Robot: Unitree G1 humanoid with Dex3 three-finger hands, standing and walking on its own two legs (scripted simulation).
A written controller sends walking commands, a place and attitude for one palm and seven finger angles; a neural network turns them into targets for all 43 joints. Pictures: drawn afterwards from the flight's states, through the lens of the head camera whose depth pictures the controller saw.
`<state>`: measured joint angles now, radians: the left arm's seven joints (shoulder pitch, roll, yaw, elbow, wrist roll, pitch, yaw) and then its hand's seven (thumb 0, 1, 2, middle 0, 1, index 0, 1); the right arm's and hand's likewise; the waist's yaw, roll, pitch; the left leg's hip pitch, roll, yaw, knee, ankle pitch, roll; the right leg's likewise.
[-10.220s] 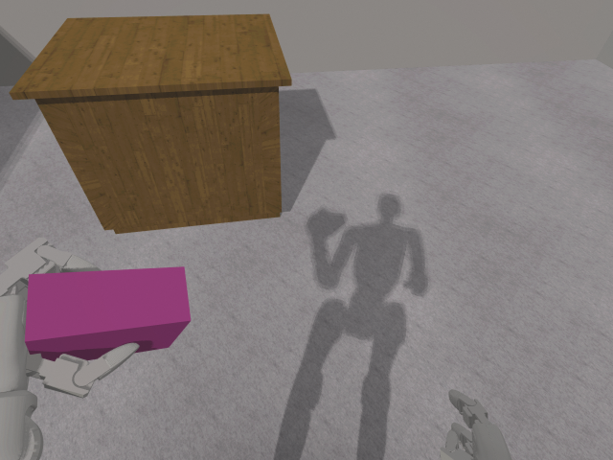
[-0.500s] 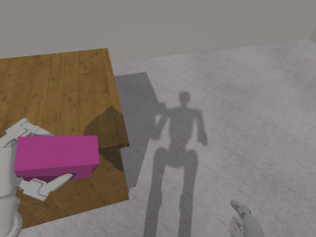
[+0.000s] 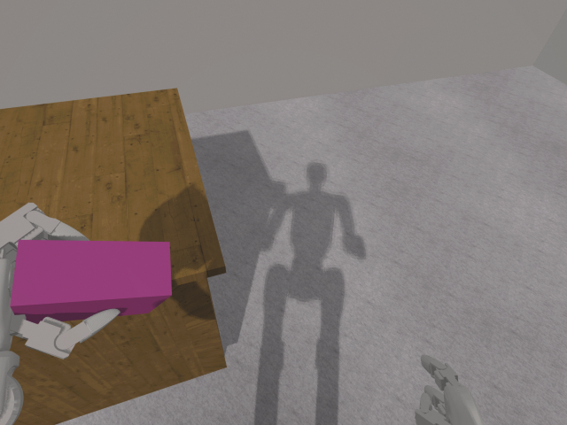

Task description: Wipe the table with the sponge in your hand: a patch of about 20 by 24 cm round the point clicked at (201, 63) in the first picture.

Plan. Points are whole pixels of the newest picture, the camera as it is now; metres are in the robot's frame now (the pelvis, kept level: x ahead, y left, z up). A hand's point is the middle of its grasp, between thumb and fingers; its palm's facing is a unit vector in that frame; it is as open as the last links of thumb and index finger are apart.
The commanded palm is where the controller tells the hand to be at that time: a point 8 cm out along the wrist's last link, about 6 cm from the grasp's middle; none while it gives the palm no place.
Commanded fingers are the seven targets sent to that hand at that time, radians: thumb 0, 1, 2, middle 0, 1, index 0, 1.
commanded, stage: shuffle to correct the standing spot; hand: left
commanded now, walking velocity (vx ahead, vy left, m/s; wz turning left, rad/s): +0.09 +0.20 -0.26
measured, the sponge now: (117, 282) +0.23 +0.20 +0.15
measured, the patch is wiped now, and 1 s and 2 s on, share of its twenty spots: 0.00 0.00 0.00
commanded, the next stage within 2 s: come to a stop and stand still in 0.96 s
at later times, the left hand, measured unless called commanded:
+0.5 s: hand (22, 237) +0.26 +0.31 +0.17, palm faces +0.34 -0.83 -0.44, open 10.0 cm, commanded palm +0.20 +0.36 +0.19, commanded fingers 0.00 0.10 1.30 -1.20 -1.60 -1.20 -1.60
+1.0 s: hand out of the picture +0.25 +0.40 +0.16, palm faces +0.38 -0.84 -0.38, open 10.0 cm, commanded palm +0.20 +0.44 +0.19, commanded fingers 0.00 0.10 1.30 -1.20 -1.60 -1.20 -1.60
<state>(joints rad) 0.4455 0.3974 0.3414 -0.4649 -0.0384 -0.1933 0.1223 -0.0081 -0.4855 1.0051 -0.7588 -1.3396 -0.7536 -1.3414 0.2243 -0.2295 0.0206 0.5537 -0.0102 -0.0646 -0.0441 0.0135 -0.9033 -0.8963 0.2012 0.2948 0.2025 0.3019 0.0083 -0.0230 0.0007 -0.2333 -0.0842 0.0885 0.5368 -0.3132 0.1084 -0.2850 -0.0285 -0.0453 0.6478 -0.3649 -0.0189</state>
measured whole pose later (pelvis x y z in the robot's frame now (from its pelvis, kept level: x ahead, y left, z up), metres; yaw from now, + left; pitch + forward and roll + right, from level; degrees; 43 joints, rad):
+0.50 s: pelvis +0.03 +0.08 -0.01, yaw -2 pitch +0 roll -1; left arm 0.46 0.41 0.38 -0.54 -0.03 -0.24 0.13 -0.01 -0.49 1.01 -0.76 -1.34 -0.75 -1.34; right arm 0.20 -0.19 0.02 0.57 0.02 -0.09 -0.01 0.01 -0.90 -0.90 0.20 0.29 0.20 0.30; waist -0.01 -0.01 0.06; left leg -0.39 0.00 0.03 0.73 -0.32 0.01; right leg -0.26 -0.10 -0.02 0.64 -0.38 0.09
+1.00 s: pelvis +0.03 +0.17 +0.00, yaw -2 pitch +0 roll +1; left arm 0.47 0.34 0.34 -0.46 -0.03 -0.20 0.15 -0.01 -0.49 1.01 -0.76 -1.34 -0.75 -1.34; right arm 0.21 -0.24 0.00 0.63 0.00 -0.05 -0.03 0.01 -0.90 -0.90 0.20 0.29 0.20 0.30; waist 0.02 -0.02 0.02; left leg -0.47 0.02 -0.01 0.93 -0.34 0.00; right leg -0.27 -0.10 -0.10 0.58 -0.30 0.02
